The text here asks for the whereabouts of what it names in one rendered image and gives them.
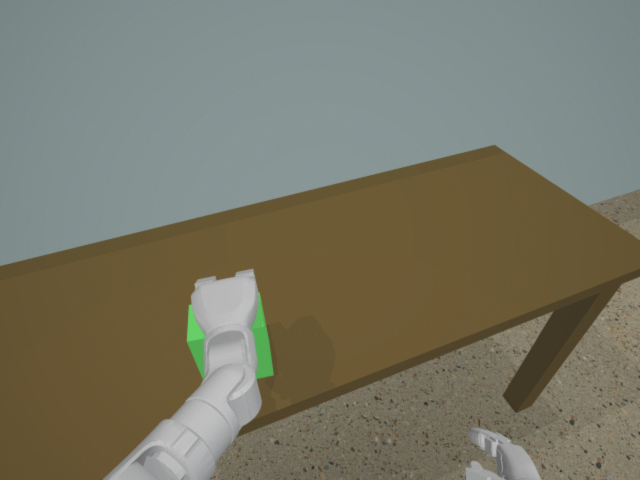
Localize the robot right hand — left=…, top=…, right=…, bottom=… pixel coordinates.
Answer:
left=465, top=428, right=541, bottom=480

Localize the left robot forearm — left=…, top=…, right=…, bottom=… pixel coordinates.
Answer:
left=102, top=324, right=262, bottom=480

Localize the robot left hand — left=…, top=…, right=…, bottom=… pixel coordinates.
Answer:
left=191, top=269, right=259, bottom=336

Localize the table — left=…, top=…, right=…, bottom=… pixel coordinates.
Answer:
left=0, top=145, right=640, bottom=480

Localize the sponge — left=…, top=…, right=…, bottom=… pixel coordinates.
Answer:
left=187, top=292, right=274, bottom=380

